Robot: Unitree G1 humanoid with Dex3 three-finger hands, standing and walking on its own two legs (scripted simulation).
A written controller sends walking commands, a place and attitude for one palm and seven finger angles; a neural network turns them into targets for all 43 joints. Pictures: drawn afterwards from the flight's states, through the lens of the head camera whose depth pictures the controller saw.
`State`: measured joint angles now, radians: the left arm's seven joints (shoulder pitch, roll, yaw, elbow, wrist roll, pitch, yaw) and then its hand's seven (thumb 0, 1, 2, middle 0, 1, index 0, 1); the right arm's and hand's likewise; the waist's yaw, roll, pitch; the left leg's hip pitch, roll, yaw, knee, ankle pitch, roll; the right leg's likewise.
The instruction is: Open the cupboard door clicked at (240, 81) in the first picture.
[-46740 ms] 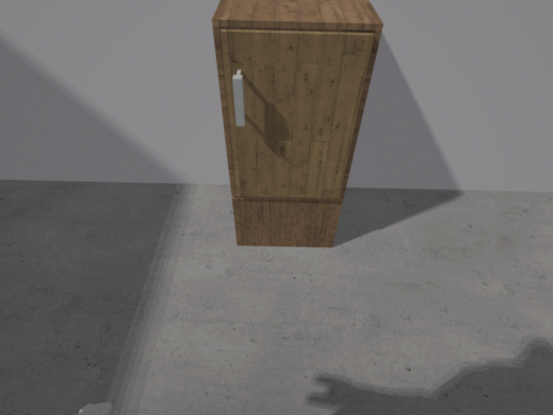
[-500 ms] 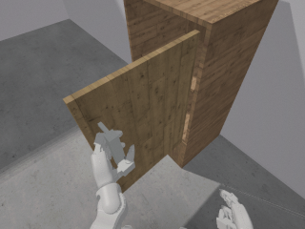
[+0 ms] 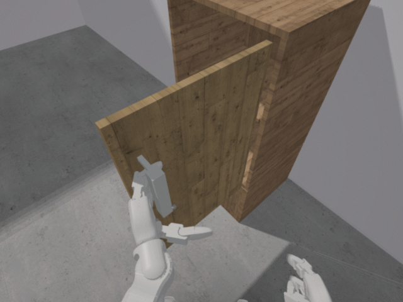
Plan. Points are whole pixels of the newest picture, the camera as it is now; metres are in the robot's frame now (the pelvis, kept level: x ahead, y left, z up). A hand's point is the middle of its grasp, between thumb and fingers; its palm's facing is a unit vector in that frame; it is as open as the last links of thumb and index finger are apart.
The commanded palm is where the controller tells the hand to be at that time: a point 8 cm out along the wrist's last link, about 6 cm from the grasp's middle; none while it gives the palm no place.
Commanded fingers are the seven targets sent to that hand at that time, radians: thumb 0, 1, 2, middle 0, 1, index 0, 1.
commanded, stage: open thumb and fingers to let go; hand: left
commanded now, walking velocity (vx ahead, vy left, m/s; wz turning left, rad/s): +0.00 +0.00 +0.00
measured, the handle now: (154, 186) +0.33 +0.11 +0.06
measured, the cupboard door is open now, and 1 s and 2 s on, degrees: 90 91 91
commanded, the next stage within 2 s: slide the hand sideways off the handle in 0.06 s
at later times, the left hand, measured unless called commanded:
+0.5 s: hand (174, 226) +0.25 +0.06 +0.06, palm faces -0.09 -0.99 +0.05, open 16.1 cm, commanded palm +0.23 +0.13 +0.05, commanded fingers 0.00 -0.50 0.30 -0.15 -0.30 -0.15 -0.30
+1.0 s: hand (145, 242) +0.22 +0.11 +0.05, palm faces -0.01 -1.00 +0.00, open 16.0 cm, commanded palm +0.19 +0.18 +0.05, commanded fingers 0.00 -0.50 0.30 -0.15 -0.30 -0.15 -0.30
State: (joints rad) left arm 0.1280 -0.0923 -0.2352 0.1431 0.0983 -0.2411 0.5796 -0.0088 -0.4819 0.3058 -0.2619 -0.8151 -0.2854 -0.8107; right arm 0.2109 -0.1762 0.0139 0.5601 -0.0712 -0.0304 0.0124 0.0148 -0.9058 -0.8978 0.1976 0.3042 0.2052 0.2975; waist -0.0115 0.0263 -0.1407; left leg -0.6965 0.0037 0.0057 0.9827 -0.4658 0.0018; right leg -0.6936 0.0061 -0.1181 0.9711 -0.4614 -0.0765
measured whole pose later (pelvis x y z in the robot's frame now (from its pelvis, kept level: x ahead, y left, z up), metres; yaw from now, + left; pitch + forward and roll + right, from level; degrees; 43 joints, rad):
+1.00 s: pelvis +0.01 +0.02 -0.01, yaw -1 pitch +12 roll -1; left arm 0.48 0.10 -0.15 -0.18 -0.06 -0.33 0.04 -0.01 -0.50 0.30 -0.20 -0.32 -0.21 -0.33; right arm 0.25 -0.21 0.03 0.41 -0.01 -0.05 0.00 0.02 -0.91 -0.90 0.20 0.30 0.21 0.30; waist 0.00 0.03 -0.12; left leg -0.75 0.00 0.02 1.07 -0.52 0.03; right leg -0.75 0.00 -0.10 1.04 -0.50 -0.05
